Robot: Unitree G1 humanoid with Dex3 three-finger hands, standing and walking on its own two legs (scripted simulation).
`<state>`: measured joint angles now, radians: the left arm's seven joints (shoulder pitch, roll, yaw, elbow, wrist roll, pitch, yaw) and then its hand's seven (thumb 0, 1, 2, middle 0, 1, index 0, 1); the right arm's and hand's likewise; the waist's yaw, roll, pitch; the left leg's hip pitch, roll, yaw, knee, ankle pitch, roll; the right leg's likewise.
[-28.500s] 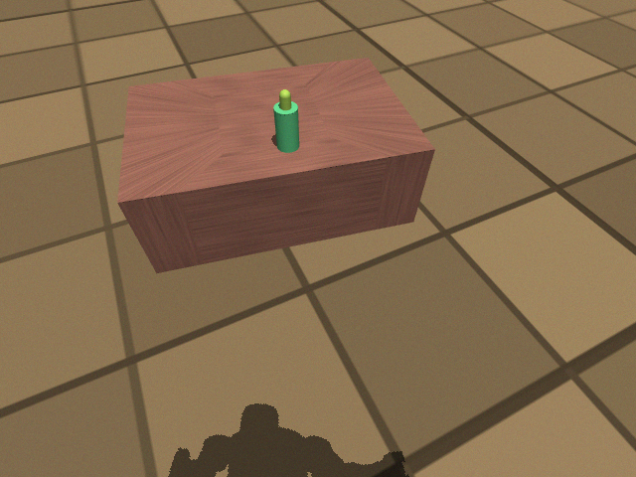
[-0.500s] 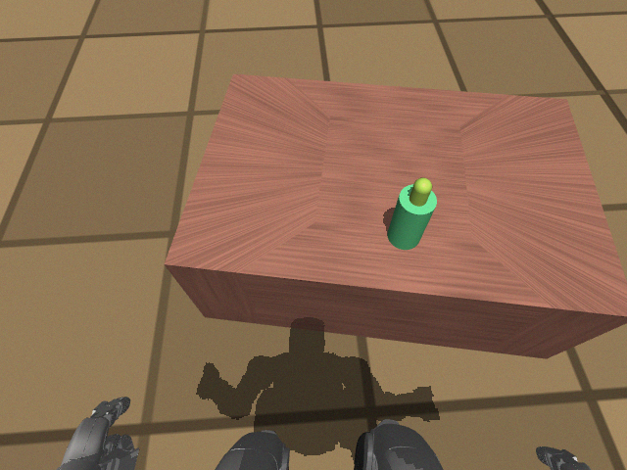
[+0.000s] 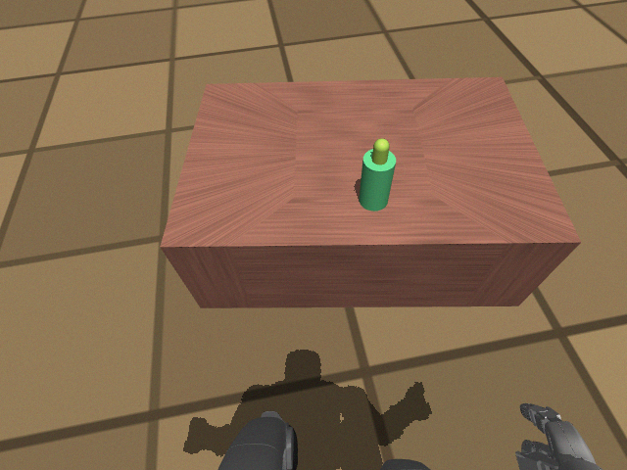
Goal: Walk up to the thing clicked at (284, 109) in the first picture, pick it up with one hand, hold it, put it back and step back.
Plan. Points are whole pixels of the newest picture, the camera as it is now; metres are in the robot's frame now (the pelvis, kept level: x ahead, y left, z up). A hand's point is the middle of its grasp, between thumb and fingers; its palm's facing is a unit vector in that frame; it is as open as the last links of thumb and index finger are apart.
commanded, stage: step back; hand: right
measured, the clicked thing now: (377, 172) +0.78 -0.11 -0.25
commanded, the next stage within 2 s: none
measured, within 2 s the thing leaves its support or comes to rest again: neither
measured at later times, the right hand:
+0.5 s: hand out of the picture -0.05 -0.25 -0.13, palm faces -0.10 +0.91 -0.41, open 7.4 cm
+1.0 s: hand out of the picture -0.21 -0.26 -0.15, palm faces -0.17 +0.91 -0.39, open 7.4 cm
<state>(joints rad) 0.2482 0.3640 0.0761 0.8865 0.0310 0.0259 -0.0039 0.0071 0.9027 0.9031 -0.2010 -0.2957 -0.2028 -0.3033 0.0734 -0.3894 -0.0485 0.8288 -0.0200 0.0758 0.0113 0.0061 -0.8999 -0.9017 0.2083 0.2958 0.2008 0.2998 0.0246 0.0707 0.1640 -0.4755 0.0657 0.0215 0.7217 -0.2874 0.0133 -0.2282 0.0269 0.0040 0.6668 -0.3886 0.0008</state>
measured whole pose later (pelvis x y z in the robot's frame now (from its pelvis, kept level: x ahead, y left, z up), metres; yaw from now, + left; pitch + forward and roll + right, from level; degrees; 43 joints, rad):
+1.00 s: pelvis -0.31 +0.00 +0.00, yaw +5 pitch -3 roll +3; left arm 0.13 0.41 0.06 0.83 0.03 0.05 0.03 0.01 0.90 0.90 -0.20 -0.30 -0.21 -0.30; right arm 0.17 -0.38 -0.05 0.91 -0.04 0.05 0.00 0.01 -0.90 -0.90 0.21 0.30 0.20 0.30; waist 0.03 -0.05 0.19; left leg -0.26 -0.06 -0.01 0.67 -0.36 0.00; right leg -0.46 -0.07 0.03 0.81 -0.39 0.00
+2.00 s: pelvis -0.33 +0.00 +0.03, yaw +2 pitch -2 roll +0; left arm 0.06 0.36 0.03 1.08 0.01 -0.02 0.00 0.01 0.90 0.90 -0.20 -0.30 -0.20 -0.30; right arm 0.06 -0.33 -0.03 1.09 -0.03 -0.01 0.01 0.01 -0.90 -0.90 0.21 0.30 0.20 0.30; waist 0.02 0.00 0.06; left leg -0.15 0.00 -0.03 0.44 -0.26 0.00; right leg -0.13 0.00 0.02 0.42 -0.25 0.01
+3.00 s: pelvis -0.36 -0.01 +0.03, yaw +3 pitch -3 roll +0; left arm 0.12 0.35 0.00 1.14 0.01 -0.02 -0.01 0.01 0.90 0.90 -0.20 -0.30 -0.20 -0.30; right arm 0.12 -0.35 0.00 1.14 -0.01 -0.01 0.02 0.01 -0.90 -0.90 0.21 0.30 0.20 0.30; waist 0.00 0.00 0.06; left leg -0.12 0.00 -0.04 0.32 -0.15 -0.01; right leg -0.11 0.00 0.01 0.32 -0.16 0.01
